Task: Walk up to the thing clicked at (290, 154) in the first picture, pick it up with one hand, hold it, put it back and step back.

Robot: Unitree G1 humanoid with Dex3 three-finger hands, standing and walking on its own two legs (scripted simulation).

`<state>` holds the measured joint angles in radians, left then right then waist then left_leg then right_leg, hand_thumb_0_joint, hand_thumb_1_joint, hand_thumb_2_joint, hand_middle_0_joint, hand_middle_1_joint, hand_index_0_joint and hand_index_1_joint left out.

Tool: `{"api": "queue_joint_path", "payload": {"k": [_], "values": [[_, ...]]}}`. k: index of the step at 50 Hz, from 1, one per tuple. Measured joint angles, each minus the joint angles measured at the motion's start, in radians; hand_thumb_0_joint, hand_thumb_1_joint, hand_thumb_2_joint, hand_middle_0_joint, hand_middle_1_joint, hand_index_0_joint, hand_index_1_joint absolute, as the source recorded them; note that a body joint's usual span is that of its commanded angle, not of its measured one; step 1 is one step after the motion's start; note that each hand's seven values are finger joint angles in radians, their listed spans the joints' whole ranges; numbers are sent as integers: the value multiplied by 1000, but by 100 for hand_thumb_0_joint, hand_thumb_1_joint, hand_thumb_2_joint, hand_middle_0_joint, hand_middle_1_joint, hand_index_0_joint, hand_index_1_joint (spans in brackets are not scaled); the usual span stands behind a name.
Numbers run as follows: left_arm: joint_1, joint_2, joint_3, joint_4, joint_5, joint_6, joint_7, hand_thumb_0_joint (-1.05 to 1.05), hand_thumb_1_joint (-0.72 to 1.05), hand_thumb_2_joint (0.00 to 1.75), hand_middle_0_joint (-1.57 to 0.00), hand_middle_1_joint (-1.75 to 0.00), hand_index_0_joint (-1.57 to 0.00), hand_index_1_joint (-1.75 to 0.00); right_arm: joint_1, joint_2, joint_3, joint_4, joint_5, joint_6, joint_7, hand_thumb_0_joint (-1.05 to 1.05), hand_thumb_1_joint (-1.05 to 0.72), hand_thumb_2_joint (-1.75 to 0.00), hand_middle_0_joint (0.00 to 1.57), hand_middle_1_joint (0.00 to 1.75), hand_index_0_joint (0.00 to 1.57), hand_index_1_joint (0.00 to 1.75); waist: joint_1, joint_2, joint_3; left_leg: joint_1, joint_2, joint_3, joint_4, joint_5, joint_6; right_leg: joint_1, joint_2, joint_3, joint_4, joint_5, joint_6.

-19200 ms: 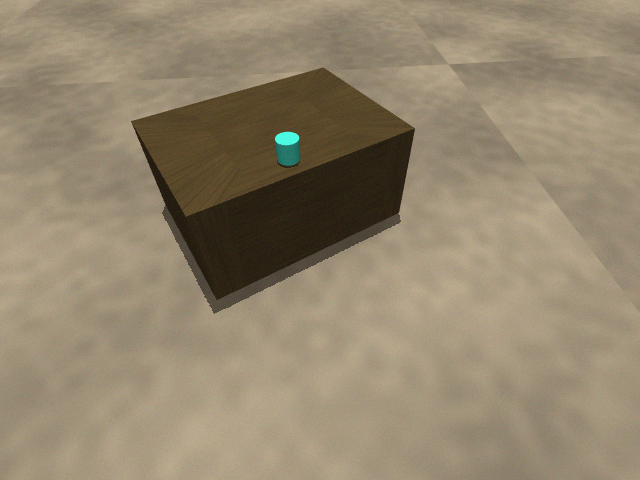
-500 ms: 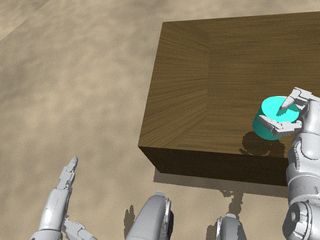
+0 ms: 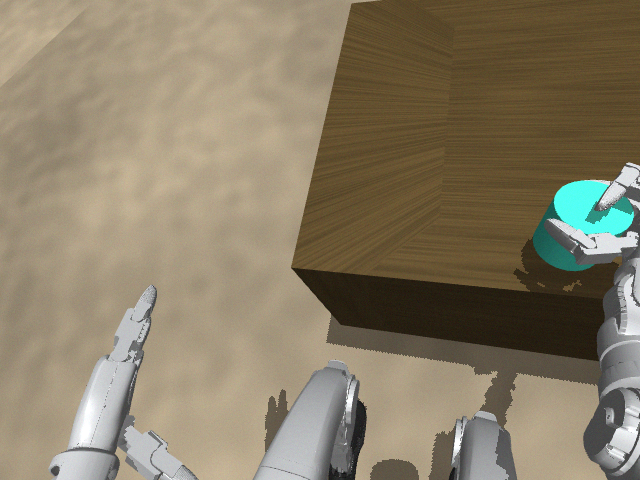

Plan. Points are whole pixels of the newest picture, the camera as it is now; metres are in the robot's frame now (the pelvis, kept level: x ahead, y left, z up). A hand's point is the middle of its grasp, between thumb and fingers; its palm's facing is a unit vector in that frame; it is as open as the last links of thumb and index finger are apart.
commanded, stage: lower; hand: right
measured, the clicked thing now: (578, 227) +0.49 -0.19 -0.08
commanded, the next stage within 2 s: loosen in 0.58 s
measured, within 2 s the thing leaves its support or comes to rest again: rests again in 0.54 s
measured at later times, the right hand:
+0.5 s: hand (586, 223) +0.49 -0.19 -0.07, palm faces +0.19 +0.98 +0.00, open 6.8 cm
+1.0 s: hand (590, 220) +0.50 -0.20 -0.07, palm faces +0.19 +0.98 -0.01, open 8.5 cm
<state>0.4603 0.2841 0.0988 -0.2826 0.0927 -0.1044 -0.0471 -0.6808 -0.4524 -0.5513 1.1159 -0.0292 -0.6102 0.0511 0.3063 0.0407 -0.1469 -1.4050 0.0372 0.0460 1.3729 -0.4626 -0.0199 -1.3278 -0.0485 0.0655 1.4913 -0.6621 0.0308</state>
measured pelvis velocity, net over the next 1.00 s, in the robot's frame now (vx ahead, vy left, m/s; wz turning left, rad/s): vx -0.03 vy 0.00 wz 0.00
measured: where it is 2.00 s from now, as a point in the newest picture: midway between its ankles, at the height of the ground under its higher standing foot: outside the picture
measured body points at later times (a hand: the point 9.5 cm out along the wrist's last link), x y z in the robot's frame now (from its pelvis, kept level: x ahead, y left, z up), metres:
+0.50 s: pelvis -0.01 +0.00 -0.03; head +0.17 -0.06 +0.37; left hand +0.16 +0.26 +0.07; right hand +0.48 -0.25 -0.07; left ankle +0.09 +0.14 -0.58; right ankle +0.01 -0.13 -0.58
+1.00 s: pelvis -0.03 +0.00 -0.05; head +0.16 -0.06 +0.36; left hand +0.14 +0.26 +0.08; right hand +0.48 -0.25 -0.07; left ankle +0.09 +0.14 -0.58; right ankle +0.01 -0.13 -0.58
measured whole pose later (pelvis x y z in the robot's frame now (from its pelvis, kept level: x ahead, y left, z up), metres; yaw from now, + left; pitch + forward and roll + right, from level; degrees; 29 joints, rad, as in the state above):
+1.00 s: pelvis -0.03 +0.00 -0.05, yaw +0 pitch +31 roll +4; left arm 0.51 0.34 0.15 -0.46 0.07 -0.14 -0.06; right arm -0.76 -0.56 -0.58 1.12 -0.05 -0.57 0.05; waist 0.37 0.04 -0.15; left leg -1.61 0.04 0.05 1.53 -0.46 -0.02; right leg -1.54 -0.04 0.08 1.67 -0.68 0.03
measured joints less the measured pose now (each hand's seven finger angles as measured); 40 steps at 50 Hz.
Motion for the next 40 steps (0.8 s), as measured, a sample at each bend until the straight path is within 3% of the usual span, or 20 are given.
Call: {"api": "queue_joint_path", "payload": {"k": [34, 40], "values": [[33, 39, 36, -136, -5, -28, -13, -1, -54, 5, -7, -5, -6, -5, -64, -81, -28, 23, -30, 0, -6, 1, 43, -98, 60, 101, 134, 146, 55, 3, -4, -167, 2, 5, 132, -3, 0, -173, 6, 18, 154, -18, 1], [39, 43, 46, -157, -11, -31, -15, -1, -53, 4, -7, -5, -7, -5, -81, -95, -31, 23, -32, 6, -6, 0, 43, -97, 61, 100, 132, 140, 59, 3, -3, -190, 3, 3, 148, 1, 0, -196, 8, 18, 172, -16, 1]]}}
